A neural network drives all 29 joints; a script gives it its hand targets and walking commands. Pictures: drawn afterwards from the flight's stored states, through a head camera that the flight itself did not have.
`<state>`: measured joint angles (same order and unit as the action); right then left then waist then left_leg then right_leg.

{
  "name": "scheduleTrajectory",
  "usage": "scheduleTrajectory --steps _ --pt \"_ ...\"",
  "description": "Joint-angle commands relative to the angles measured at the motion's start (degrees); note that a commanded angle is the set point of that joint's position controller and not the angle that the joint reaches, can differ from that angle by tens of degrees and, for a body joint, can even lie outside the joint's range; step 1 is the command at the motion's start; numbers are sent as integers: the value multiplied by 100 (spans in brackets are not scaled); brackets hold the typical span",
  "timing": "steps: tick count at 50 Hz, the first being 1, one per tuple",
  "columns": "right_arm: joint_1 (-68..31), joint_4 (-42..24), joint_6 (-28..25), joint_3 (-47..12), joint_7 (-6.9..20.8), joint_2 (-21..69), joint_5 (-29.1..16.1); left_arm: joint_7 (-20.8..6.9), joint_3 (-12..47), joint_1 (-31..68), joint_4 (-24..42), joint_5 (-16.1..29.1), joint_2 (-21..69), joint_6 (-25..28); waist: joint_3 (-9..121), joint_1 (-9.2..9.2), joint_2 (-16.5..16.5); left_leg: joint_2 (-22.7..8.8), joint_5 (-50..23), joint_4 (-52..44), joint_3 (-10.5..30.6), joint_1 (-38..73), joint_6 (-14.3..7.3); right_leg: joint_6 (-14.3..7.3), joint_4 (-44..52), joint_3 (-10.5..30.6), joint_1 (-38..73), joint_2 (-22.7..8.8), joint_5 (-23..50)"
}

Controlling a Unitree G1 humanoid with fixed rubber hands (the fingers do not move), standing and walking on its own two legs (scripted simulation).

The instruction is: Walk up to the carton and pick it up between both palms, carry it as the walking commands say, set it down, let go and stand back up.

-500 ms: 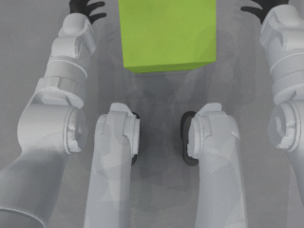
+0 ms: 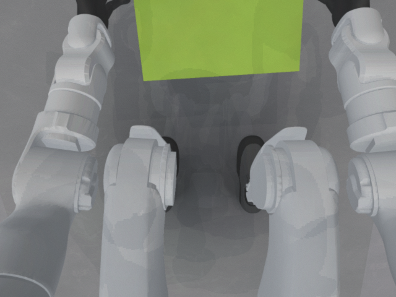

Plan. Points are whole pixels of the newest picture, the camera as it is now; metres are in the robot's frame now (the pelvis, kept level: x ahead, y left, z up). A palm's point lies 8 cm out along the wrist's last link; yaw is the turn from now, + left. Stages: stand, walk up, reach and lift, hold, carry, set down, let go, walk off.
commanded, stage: reach and lift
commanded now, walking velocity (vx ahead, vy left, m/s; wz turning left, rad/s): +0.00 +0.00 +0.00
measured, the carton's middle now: (213, 15) +0.51 +0.00 -0.24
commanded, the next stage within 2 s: none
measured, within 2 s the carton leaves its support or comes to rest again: leaves its support in 1.24 s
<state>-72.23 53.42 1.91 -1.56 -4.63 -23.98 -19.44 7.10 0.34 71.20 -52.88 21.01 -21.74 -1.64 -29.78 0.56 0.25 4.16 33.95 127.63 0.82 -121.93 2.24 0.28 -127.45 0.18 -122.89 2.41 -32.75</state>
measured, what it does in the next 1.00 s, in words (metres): stands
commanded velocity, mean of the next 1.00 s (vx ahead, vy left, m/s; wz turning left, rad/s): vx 0.00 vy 0.00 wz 0.00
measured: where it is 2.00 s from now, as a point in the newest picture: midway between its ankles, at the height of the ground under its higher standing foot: (206, 186)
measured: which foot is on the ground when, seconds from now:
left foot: down 0.00-1.00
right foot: down 0.00-1.00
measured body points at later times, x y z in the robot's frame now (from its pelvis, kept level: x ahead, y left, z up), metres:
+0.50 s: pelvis -0.01 +0.01 +0.00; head +0.37 -0.01 +0.23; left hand +0.53 +0.17 -0.20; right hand +0.55 -0.16 -0.18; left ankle +0.12 +0.12 -0.33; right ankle +0.12 -0.11 -0.33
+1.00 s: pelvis +0.00 +0.01 -0.01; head +0.35 -0.01 +0.27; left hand +0.53 +0.15 -0.19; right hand +0.53 -0.15 -0.18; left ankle +0.12 +0.12 -0.33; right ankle +0.12 -0.11 -0.33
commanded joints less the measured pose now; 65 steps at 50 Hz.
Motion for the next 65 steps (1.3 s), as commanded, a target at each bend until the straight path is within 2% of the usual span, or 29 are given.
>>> scheduleTrajectory --steps 1,3,4,6,7,8,9,15,18,22,23,24,25,27,29,30,32,34,36,39,42,46,48,53,56,61,62,63,65 --pt "-1695 392 -168 820 -7 -649 758 109 -768 1266 -466 -618 -42 94 7564 98 -86 -140 -928 -1178 -277 2068 47 12 1214 -28 2655 -169 1018" --pt "-1637 475 -276 947 -84 -734 879 100 -871 1189 -719 -689 -138 147 7605 284 -37 -133 -1120 -1144 -215 2114 45 90 1227 -28 2670 -184 1270" --pt "-1309 1043 -218 665 -72 -414 785 83 -893 1115 -972 -794 -98 168 7227 68 21 -160 -931 -1127 -285 1902 77 101 1359 75 2431 -197 1016" --pt "-1232 1347 -216 723 -86 -247 974 20 -933 1110 -1222 -896 -78 202 6972 225 190 -179 -770 -1095 -275 1497 52 156 1419 57 2231 -132 869" --pt "-1278 1549 -213 558 -45 -130 925 -2 -834 1145 -1327 -866 20 212 6996 93 216 -175 -736 -1151 -238 1630 63 162 1457 44 2222 -125 735" --pt "-1321 1470 -252 691 -52 -71 907 27 -809 1376 -920 -884 -38 298 7002 149 143 -167 -807 -1212 -187 1694 28 148 1427 33 2027 -98 786" --pt "-1462 1407 -266 461 -29 57 720 50 -683 1625 -619 -783 -6 357 7224 -2 78 -196 -938 -1230 -179 1795 38 98 1427 70 2090 -105 893" --pt "-2452 123 -541 -209 -77 346 54 125 -56 2079 -299 -318 549 536 8339 -261 -12 -149 -1488 -1270 -267 2502 -107 76 1266 0 2568 -12 1347" --pt "-2943 -319 -571 -379 -109 267 -63 126 343 2123 -274 -20 982 460 8839 -97 35 -62 -1752 -1204 -296 2658 -85 33 1182 -87 2924 -22 1623" --pt "-1957 397 -455 -60 -216 253 237 219 167 1964 -315 17 887 422 9090 317 141 -17 -1871 -1182 -166 3019 13 38 1227 -107 3245 -68 1708" --pt "-1783 630 -415 -96 -151 581 219 223 158 1904 -205 -142 950 434 9116 230 71 32 -1957 -1223 -160 3113 -1 49 1149 -165 3191 -31 1841" --pt "-1719 831 -388 -172 -148 655 230 199 241 1944 -181 -29 1188 445 9299 336 35 33 -2098 -1072 -198 3241 41 -19 1183 -69 3335 -28 1922" --pt "-1564 1133 -333 -229 -76 887 215 189 239 1767 -483 -224 1111 446 8939 161 -53 20 -2129 -1083 -202 3077 25 48 1117 -92 3121 -7 1982" --pt "-1514 974 -401 -148 -94 923 425 139 274 1720 -385 -103 1530 446 8952 445 121 85 -2236 -1009 -150 3017 33 9 1187 -62 3270 16 2151" --pt "-1843 531 -516 -211 -63 1248 395 65 297 1834 -402 -165 1820 498 8738 404 226 147 -2228 -986 -141 2872 -14 37 1178 -70 3170 85 2217" --pt "-1854 354 -583 -231 -67 1314 282 125 215 1490 -656 -256 1778 525 8954 159 133 148 -2457 -963 -182 2961 -26 72 1118 -17 3387 108 2457" --pt "-2074 339 -585 -254 -72 1354 271 134 238 1700 -521 -269 1777 550 8846 96 122 193 -2603 -959 -146 2989 -25 87 1013 -43 3164 135 2550" --pt "-2139 590 -558 -282 33 1757 247 59 328 1878 -716 -324 2328 519 8322 161 -194 207 -2221 -1113 -147 2787 -20 36 1079 -99 2670 217 2106" --pt "-2265 873 -506 -474 165 2343 261 -32 424 2112 -658 -413 2836 525 8177 -5 -299 192 -2163 -1149 -155 2778 37 2 1083 -67 2449 218 1911" --pt "-3090 651 -509 -659 454 3431 292 -314 695 2830 -650 -405 4176 463 8054 107 -469 263 -1995 -1063 -130 2631 26 -67 1023 -17 2235 257 1813" --pt "-3804 405 -413 -795 709 4693 585 -670 614 3477 -548 -577 5235 362 7521 141 -119 411 -1614 -1070 -172 2032 -77 -54 989 -111 2030 361 1509" --pt "-3904 471 -269 -597 859 5120 912 -867 332 3591 -600 -779 5455 297 7236 241 273 468 -1331 -1018 -277 1706 -155 -40 1065 -170 1893 407 1171" --pt "-3915 530 -187 -557 946 5412 888 -926 273 3798 -558 -905 5400 242 7249 134 230 457 -1128 -1058 -259 1591 -226 -66 1018 -197 1881 410 1118" --pt "-3858 294 -140 -718 1032 5936 752 -1015 502 3782 -177 -843 5899 197 7813 -45 -73 471 -1653 -938 -435 1685 -140 -84 941 -149 2256 468 1743" --pt "-3705 15 -126 -830 1008 6057 762 -1073 527 3688 -129 -771 6134 165 8055 60 178 521 -1888 -831 -486 1658 -145 -38 996 -145 2565 493 2064" --pt "-3568 -500 -76 -1087 940 6314 476 -992 913 3760 699 -598 6173 191 9423 -24 45 522 -2538 -868 -481 2546 -130 12 892 -199 3260 550 2781" --pt "-3516 -616 -74 -1138 881 6315 513 -994 1079 3922 981 -391 6322 210 9622 117 94 539 -2575 -795 -558 2448 -75 -12 926 -192 3378 540 2818" --pt "-3524 -540 -37 -1165 879 6344 467 -990 1086 4052 1091 -452 6234 187 9768 -36 70 534 -2437 -901 -578 2601 -69 -7 952 -232 3383 568 2640" --pt "-3439 -618 95 -1189 873 6479 459 -980 1250 4112 1356 -328 6206 92 10135 69 121 512 -2373 -946 -574 2854 -54 12 1038 -257 3562 579 2519"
